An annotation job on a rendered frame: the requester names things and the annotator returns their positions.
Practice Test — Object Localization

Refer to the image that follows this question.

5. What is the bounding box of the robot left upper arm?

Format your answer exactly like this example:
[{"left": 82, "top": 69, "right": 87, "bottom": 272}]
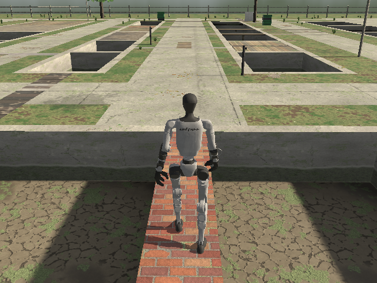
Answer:
[{"left": 161, "top": 119, "right": 177, "bottom": 152}]

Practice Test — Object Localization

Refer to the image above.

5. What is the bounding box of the left robot thigh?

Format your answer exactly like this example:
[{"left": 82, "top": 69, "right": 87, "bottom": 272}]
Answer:
[{"left": 169, "top": 163, "right": 182, "bottom": 198}]

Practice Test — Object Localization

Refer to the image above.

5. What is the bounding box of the left robot forearm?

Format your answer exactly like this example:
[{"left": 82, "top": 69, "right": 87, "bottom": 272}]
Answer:
[{"left": 156, "top": 143, "right": 167, "bottom": 172}]

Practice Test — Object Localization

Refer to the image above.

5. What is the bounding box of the left robot foot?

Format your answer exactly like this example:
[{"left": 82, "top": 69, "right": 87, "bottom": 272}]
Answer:
[{"left": 175, "top": 219, "right": 183, "bottom": 232}]

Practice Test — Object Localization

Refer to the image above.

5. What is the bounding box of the left robot hand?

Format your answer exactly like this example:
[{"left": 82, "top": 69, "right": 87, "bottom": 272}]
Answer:
[{"left": 154, "top": 171, "right": 168, "bottom": 186}]

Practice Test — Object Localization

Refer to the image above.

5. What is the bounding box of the right robot hand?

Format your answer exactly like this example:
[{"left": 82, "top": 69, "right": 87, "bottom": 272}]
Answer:
[{"left": 205, "top": 159, "right": 219, "bottom": 172}]

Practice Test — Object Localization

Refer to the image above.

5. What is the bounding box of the robot right upper arm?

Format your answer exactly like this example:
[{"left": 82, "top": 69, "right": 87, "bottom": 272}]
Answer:
[{"left": 201, "top": 119, "right": 217, "bottom": 150}]

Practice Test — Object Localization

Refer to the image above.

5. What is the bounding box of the right robot forearm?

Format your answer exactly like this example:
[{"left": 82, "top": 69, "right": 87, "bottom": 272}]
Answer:
[{"left": 210, "top": 142, "right": 219, "bottom": 162}]

